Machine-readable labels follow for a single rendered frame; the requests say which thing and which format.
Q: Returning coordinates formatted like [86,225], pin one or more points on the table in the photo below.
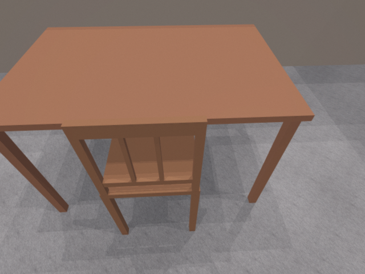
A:
[227,73]

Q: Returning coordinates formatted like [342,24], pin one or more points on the chair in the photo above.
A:
[156,156]

